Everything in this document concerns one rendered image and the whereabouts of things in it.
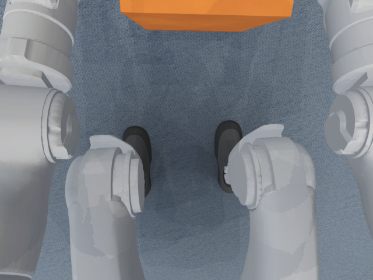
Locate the right robot foot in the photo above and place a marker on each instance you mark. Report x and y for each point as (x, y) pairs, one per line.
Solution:
(227, 135)

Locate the robot right upper arm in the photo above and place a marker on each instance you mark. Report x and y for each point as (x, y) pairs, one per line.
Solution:
(349, 131)

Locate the robot foot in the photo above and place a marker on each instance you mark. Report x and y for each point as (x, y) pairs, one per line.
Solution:
(227, 135)
(139, 139)

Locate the robot left forearm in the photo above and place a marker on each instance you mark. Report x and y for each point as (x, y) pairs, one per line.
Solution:
(36, 43)

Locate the carton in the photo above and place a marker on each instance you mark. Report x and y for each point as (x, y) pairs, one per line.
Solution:
(205, 15)

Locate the left robot foot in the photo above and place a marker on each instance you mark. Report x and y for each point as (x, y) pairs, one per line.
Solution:
(139, 139)

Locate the robot right forearm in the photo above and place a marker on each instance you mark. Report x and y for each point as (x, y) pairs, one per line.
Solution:
(349, 26)

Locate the robot left upper arm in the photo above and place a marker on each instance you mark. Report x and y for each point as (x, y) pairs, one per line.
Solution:
(38, 128)

